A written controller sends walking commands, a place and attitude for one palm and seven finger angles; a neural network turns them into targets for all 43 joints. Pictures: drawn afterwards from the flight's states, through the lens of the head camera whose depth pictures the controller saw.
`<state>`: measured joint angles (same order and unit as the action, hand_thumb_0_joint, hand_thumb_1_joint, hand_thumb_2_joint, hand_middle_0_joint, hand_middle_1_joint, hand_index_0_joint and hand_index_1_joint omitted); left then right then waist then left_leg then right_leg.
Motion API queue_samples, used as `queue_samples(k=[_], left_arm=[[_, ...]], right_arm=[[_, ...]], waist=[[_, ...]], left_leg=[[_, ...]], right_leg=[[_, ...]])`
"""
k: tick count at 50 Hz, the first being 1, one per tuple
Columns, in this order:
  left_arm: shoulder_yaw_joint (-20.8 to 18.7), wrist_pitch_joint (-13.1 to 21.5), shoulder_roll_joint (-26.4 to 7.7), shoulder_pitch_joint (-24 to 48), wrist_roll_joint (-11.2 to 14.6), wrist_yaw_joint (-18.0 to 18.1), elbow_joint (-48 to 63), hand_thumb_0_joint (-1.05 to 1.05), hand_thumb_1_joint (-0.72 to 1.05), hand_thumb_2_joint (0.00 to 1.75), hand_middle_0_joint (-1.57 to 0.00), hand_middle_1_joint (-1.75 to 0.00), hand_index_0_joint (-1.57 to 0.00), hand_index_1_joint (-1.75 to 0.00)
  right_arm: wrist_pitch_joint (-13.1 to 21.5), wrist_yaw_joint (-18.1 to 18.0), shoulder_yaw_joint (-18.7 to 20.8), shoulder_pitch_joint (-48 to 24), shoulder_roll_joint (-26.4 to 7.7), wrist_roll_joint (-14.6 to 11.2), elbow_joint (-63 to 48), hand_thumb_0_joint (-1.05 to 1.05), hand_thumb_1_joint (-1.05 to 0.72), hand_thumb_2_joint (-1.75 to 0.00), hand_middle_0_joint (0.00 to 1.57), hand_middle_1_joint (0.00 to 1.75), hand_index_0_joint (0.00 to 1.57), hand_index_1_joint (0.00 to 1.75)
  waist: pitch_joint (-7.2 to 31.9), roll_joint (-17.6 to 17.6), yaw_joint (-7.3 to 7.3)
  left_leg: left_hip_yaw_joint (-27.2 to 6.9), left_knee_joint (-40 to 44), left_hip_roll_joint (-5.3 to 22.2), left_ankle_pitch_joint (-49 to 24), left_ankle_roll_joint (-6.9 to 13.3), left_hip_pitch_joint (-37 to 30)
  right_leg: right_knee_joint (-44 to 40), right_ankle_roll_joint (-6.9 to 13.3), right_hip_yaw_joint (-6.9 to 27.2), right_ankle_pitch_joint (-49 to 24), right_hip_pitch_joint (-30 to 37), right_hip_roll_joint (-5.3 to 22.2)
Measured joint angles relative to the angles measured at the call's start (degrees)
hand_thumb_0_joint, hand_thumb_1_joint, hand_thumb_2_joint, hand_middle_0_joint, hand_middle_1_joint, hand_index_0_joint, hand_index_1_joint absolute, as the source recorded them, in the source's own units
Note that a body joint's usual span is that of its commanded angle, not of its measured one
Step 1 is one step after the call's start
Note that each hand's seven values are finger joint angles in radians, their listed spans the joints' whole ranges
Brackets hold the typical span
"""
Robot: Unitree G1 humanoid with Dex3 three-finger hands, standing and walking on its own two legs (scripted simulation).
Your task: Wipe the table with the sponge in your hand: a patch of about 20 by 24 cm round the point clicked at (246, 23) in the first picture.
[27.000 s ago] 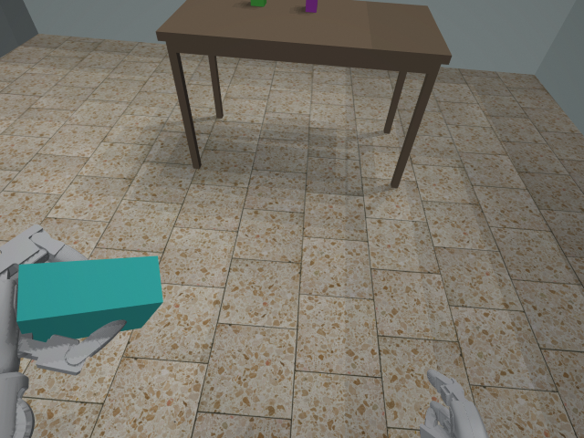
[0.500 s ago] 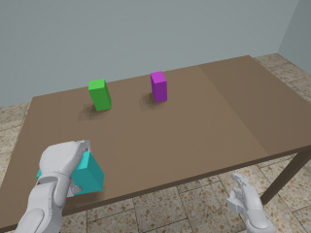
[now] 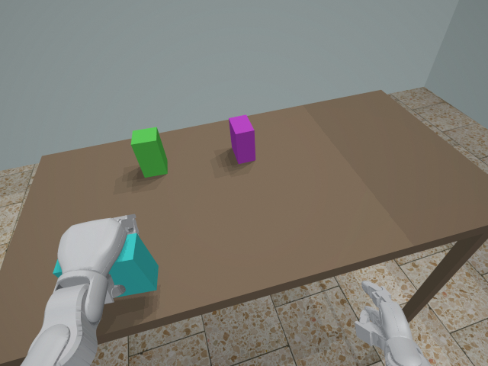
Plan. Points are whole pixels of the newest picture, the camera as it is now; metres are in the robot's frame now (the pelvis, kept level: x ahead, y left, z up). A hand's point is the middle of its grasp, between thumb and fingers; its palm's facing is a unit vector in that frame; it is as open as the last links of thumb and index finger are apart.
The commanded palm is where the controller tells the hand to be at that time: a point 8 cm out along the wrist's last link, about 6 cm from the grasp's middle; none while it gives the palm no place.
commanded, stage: move the sponge above the wiping area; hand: left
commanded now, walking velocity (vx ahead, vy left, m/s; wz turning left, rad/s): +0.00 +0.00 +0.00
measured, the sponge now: (116, 273) +0.22 +0.28 +0.03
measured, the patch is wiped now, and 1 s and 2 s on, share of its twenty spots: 0.00 0.00 0.00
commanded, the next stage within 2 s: none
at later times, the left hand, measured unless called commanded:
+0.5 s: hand (107, 254) +0.23 +0.28 +0.07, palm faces +0.09 -0.06 -0.99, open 9.2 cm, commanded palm +0.20 +0.27 +0.13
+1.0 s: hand (100, 253) +0.23 +0.28 +0.08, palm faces +0.09 -0.07 -0.99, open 9.2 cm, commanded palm +0.19 +0.26 +0.13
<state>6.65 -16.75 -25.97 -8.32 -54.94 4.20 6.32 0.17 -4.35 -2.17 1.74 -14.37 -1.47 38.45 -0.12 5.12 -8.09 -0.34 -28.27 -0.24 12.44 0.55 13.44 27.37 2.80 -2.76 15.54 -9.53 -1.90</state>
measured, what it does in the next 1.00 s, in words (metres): stands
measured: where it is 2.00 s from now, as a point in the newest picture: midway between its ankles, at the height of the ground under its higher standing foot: outside the picture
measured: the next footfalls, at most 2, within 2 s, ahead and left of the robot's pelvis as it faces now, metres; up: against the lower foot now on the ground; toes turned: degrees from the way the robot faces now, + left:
none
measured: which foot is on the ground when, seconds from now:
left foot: down 0.00-1.00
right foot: down 0.00-1.00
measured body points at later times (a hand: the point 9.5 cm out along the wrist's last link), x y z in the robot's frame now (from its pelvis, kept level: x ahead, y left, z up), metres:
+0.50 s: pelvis +0.00 +0.00 +0.00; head -0.01 -0.04 +0.45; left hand +0.22 +0.28 +0.12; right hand +0.24 -0.20 -0.08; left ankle +0.03 +0.11 -0.74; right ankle -0.01 -0.09 -0.74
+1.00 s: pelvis +0.00 +0.00 +0.00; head -0.03 -0.05 +0.45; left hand +0.22 +0.28 +0.13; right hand +0.25 -0.19 -0.08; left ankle +0.03 +0.11 -0.74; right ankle -0.01 -0.09 -0.74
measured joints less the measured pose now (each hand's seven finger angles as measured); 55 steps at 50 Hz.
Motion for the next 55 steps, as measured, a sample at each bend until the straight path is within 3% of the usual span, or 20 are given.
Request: queue_samples(k=[5,10,12,15,18,21,26,29,32,37,40,42,45,48,52,55], left_arm=[[-3.2,-4.3,0.3,2.4,1.4,2.8,-3.4,0.00,-0.43,1.05,-0.82,-1.41,-0.83,-1.41],[-2.6,-9.2,0.7,2.6,2.6,-0.7,-5.7,0.00,-0.43,1.05,-0.82,-1.41,-0.82,-1.41],[-1.4,-8.4,1.2,1.8,2.8,-2.3,-5.3,0.00,-0.43,1.05,-0.82,-1.42,-0.82,-1.41],[0.4,-4.3,1.8,0.4,2.1,-3.1,-4.4,0.00,-0.43,1.05,-0.82,-1.41,-0.82,-1.41],[1.4,-0.1,1.9,0.1,0.3,-1.2,-3.7,0.00,-0.43,1.05,-0.82,-1.41,-0.82,-1.41],[0.4,1.6,2.1,0.0,-0.8,2.3,-3.2,0.00,-0.43,1.05,-0.82,-1.41,-0.83,-1.41],[-2.4,-3.8,2.2,0.7,0.7,5.3,-3.8,0.00,-0.43,1.05,-0.82,-1.41,-0.82,-1.41],[-2.4,-8.3,2.1,1.6,1.8,3.7,-5.1,0.00,-0.43,1.05,-0.82,-1.41,-0.82,-1.41],[-0.5,-10.1,2.2,2.5,2.3,0.5,-6.4,0.00,-0.43,1.05,-0.82,-1.41,-0.82,-1.41],[2.8,-4.4,2.8,1.7,1.4,-2.1,-4.7,0.00,-0.43,1.05,-0.82,-1.41,-0.82,-1.41],[3.4,-0.4,2.9,1.0,-0.4,0.1,-2.9,0.00,-0.43,1.05,-0.82,-1.41,-0.82,-1.41],[2.9,0.1,2.7,1.2,-1.3,2.2,-2.3,0.00,-0.43,1.05,-0.82,-1.41,-0.83,-1.41],[1.3,-2.7,2.9,2.2,-0.9,4.7,-2.7,0.00,-0.43,1.05,-0.82,-1.41,-0.83,-1.41],[-0.6,-7.4,3.1,2.9,0.8,4.8,-3.6,0.00,-0.43,1.05,-0.82,-1.41,-0.82,-1.41],[-0.7,-12.5,2.5,2.0,2.0,1.0,-4.2,0.00,-0.43,1.05,-0.82,-1.41,-0.82,-1.41],[1.0,-11.7,2.4,0.5,2.2,-2.2,-3.8,0.00,-0.43,1.05,-0.81,-1.42,-0.82,-1.41]], right_arm=[[-0.9,0.6,-0.1,-0.3,0.2,-0.9,1.2,0.01,-0.91,-0.90,0.20,0.30,0.21,0.30],[-1.6,0.9,-0.2,-0.6,-0.6,-1.6,0.6,0.01,-0.91,-0.90,0.20,0.30,0.21,0.30],[-1.4,0.8,-0.1,-0.5,-1.0,-1.5,0.1,0.01,-0.91,-0.90,0.20,0.30,0.21,0.30],[-0.5,0.4,0.2,0.0,-1.1,-0.9,-0.3,0.01,-0.91,-0.90,0.20,0.30,0.21,0.30],[0.1,0.2,0.6,0.4,-0.6,-0.2,-0.1,0.01,-0.91,-0.90,0.20,0.30,0.21,0.30],[0.2,0.5,0.8,0.6,0.1,0.0,0.3,0.01,-0.91,-0.90,0.20,0.30,0.21,0.30],[-1.0,1.4,0.7,0.2,0.5,-0.9,1.1,0.01,-0.91,-0.90,0.20,0.30,0.21,0.30],[-1.6,1.4,0.4,-0.3,0.0,-1.6,1.1,0.01,-0.91,-0.90,0.20,0.30,0.21,0.30],[-1.7,1.1,0.1,-0.8,-0.7,-1.9,0.7,0.01,-0.91,-0.90,0.20,0.30,0.21,0.30],[-0.3,0.4,0.3,-0.8,-0.7,-1.0,-0.3,0.01,-0.91,-0.90,0.20,0.30,0.21,0.30],[0.3,0.4,0.5,-0.4,0.1,-0.4,-0.2,0.01,-0.91,-0.90,0.20,0.30,0.21,0.30],[0.0,0.7,0.5,-0.5,0.6,-0.3,0.2,0.01,-0.91,-0.90,0.20,0.30,0.21,0.30],[-0.7,1.5,0.4,-0.6,1.0,-0.8,0.8,0.01,-0.91,-0.90,0.20,0.30,0.21,0.30],[-1.8,2.0,0.0,-1.2,0.9,-1.4,1.4,0.01,-0.91,-0.90,0.20,0.30,0.21,0.30],[-2.8,2.1,-0.6,-1.8,0.0,-2.0,0.8,0.01,-0.91,-0.90,0.20,0.30,0.21,0.30],[-2.5,1.7,-0.4,-1.6,-0.9,-1.9,-0.2,0.01,-0.91,-0.90,0.20,0.30,0.21,0.30]], waist=[[0.8,0.3,0.67],[0.9,0.9,1.76],[0.8,1.1,1.82],[0.7,0.9,1.49],[0.5,0.4,0.74],[0.8,0.0,0.38],[1.6,0.3,0.79],[1.7,0.8,1.26],[1.3,1.1,1.50],[0.6,0.9,0.94],[0.8,0.5,0.39],[0.9,0.4,0.15],[1.5,0.5,0.27],[1.8,0.7,0.67],[1.6,1.0,1.41],[1.1,1.1,1.52]], left_leg=[[0.1,0.7,0.1,-0.3,-0.2,-0.3],[-0.1,1.1,-0.3,-0.8,0.0,0.1],[-0.2,0.9,-0.4,-0.7,0.1,0.3],[-0.3,0.4,-0.4,-0.5,0.2,0.7],[-0.1,-0.1,-0.2,-0.2,0.1,0.9],[0.3,-0.2,0.2,0.0,-0.1,0.8],[0.6,0.5,0.2,-0.2,-0.2,0.2],[0.2,0.8,-0.1,-0.5,-0.1,0.0],[-0.3,0.8,-0.5,-0.8,0.1,0.2],[-0.4,0.3,-0.5,-0.8,0.2,0.7],[-0.1,0.1,-0.2,-0.5,0.0,0.6],[0.3,0.2,0.0,-0.4,-0.1,0.3],[0.5,0.7,0.1,-0.5,-0.2,-0.2],[0.6,1.4,0.0,-0.8,-0.2,-0.8],[0.2,1.6,-0.2,-1.1,-0.2,-0.9],[-0.3,1.1,-0.3,-1.0,-0.1,-0.5]], right_leg=[[-0.4,0.0,0.2,-0.2,0.1,-0.1],[-0.2,-0.2,-0.1,-0.2,-0.4,0.3],[0.0,-0.2,-0.2,-0.1,-0.6,0.4],[0.3,-0.2,-0.3,0.1,-0.9,0.4],[0.5,-0.1,0.0,0.1,-1.1,0.2],[0.5,0.1,0.4,0.1,-1.2,-0.1],[0.2,0.1,0.7,-0.1,-0.8,-0.2],[0.1,-0.1,0.3,-0.1,-0.5,0.1],[0.2,-0.2,-0.3,-0.1,-0.5,0.4],[0.6,-0.2,-0.4,-0.1,-0.9,0.5],[0.6,0.0,0.0,-0.1,-0.9,0.2],[0.4,0.1,0.4,-0.2,-0.7,0.0],[0.2,0.1,0.6,-0.3,-0.4,-0.1],[-0.1,0.1,0.8,-0.4,-0.1,-0.1],[-0.1,0.0,0.4,-0.3,0.1,0.1],[0.2,0.0,-0.2,-0.2,0.0,0.3]])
